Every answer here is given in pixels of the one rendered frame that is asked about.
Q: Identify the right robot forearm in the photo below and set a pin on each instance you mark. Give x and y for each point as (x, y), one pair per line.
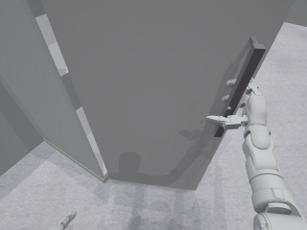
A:
(269, 191)

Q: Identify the right robot upper arm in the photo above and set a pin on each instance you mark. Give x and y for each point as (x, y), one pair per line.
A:
(272, 221)

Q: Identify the robot left hand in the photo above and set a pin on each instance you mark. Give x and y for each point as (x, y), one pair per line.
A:
(63, 221)

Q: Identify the handle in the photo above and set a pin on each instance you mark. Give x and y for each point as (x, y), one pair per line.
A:
(252, 60)

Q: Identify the robot right hand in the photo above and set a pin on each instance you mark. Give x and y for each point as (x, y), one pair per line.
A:
(254, 106)

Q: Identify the fridge door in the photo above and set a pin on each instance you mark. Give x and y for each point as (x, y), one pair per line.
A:
(149, 72)

